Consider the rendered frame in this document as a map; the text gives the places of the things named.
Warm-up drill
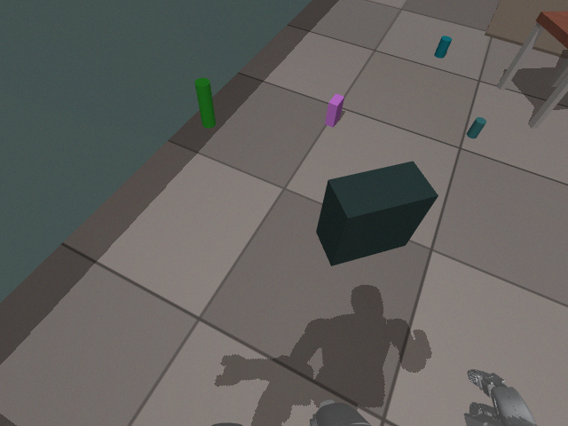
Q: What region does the chair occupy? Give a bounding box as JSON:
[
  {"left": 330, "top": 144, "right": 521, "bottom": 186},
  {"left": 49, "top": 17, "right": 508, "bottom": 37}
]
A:
[{"left": 497, "top": 11, "right": 568, "bottom": 129}]

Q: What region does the right robot hand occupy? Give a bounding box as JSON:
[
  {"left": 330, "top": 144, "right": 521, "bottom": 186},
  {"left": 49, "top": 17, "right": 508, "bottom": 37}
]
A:
[{"left": 464, "top": 369, "right": 537, "bottom": 426}]

